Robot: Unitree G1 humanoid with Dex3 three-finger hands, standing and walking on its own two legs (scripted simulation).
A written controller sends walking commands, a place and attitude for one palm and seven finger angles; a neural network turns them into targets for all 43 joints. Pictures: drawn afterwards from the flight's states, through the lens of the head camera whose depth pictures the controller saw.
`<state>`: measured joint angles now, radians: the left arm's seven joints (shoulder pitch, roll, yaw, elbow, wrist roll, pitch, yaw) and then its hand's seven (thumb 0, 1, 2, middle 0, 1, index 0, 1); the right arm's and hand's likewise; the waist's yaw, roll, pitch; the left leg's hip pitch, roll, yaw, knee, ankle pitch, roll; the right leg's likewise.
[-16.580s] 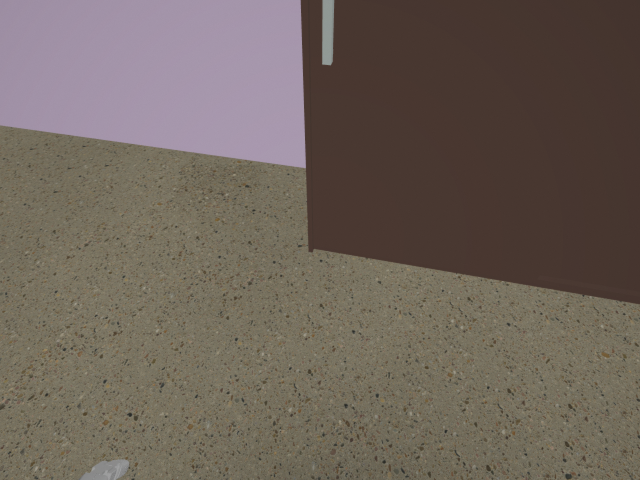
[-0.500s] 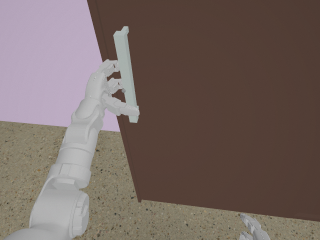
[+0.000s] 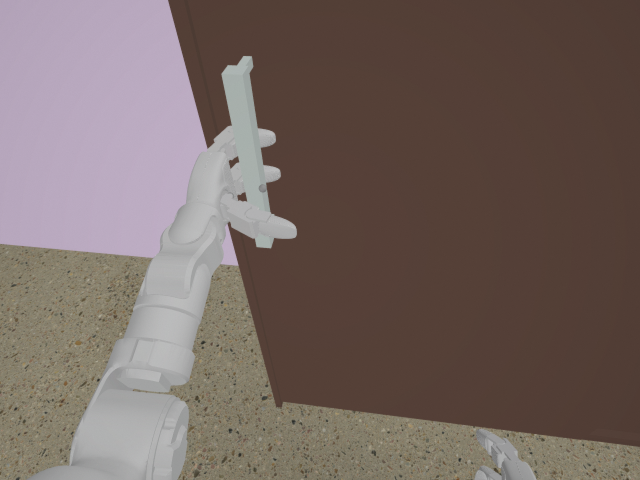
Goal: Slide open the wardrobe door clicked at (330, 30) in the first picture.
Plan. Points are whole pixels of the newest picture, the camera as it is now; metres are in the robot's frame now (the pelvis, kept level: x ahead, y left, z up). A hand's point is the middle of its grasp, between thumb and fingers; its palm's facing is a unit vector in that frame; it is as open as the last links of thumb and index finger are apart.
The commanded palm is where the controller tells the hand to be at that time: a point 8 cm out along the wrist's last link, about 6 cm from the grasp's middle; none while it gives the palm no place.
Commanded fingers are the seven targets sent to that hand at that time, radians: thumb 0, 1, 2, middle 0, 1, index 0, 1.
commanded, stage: slide the fingers in behind the handle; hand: left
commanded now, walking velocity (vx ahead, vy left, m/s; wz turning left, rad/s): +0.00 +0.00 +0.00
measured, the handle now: (256, 163) +0.47 +0.11 +0.18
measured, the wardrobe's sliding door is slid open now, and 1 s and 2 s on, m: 0.00 0.00 0.00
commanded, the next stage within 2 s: grip the handle and tug to test in 0.58 s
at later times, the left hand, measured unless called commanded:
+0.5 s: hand (265, 186) +0.41 +0.09 +0.18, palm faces -0.07 -1.00 +0.01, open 14.0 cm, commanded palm +0.39 +0.14 +0.19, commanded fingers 0.00 -0.50 0.30 -0.30 -1.20 -0.30 -1.20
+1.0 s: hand (265, 187) +0.41 +0.09 +0.18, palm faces -0.06 -1.00 +0.00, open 11.7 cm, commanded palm +0.38 +0.13 +0.19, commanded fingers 0.00 0.29 0.64 -0.38 -1.31 -0.38 -1.31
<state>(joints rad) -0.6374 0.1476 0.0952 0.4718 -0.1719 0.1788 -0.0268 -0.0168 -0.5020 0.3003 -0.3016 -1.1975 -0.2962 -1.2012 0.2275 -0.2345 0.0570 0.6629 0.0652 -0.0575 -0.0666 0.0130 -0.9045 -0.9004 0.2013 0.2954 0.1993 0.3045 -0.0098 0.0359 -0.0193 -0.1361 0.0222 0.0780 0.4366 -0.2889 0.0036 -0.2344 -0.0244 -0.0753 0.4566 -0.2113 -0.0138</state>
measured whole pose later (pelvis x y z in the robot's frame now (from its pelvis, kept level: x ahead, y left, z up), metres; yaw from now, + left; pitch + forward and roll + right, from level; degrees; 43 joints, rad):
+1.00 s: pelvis +0.00 +0.01 +0.00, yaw +0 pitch +0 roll +0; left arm -0.63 0.13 0.07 0.46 -0.16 0.16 0.00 -0.01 -0.13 0.46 -0.30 -1.25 -0.30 -1.25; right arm 0.24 -0.23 0.05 0.67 0.06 -0.07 -0.05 0.01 -0.90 -0.90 0.20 0.30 0.20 0.30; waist -0.01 0.04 -0.02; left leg -0.13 0.02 0.08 0.43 -0.29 0.01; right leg -0.23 -0.03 -0.07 0.45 -0.21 -0.01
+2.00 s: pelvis +0.03 +0.00 +0.00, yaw -1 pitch +0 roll +0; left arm -0.46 0.13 0.08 0.19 -0.15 0.28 0.00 0.00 0.75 0.77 -0.30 -1.38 -0.27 -1.37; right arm 0.20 -0.23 0.05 0.61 0.05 0.01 -0.03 0.01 -0.91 -0.90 0.20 0.30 0.20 0.30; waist -0.01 0.05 -0.04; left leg -0.09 0.03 0.08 0.41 -0.31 0.00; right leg -0.20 -0.01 -0.07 0.44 -0.24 -0.01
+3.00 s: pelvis +0.01 +0.02 -0.01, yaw +2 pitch +0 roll +0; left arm -0.63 0.08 -0.08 0.33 -0.11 0.21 0.09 -0.02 0.74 0.78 -0.33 -1.37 -0.24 -1.40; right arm 0.18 -0.19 0.07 0.66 0.03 0.03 -0.02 0.01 -0.90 -0.90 0.20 0.30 0.20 0.30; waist 0.03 0.04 -0.01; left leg -0.19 -0.02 0.00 0.53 -0.35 0.02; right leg -0.26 -0.05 -0.08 0.53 -0.27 0.02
